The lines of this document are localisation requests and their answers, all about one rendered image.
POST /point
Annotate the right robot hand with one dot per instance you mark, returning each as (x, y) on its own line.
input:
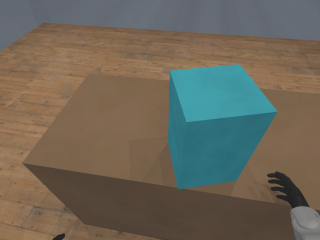
(293, 195)

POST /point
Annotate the right robot forearm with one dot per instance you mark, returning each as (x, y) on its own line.
(305, 223)

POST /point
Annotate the carton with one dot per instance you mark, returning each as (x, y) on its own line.
(217, 117)

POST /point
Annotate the pedestal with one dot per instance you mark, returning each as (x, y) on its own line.
(106, 157)

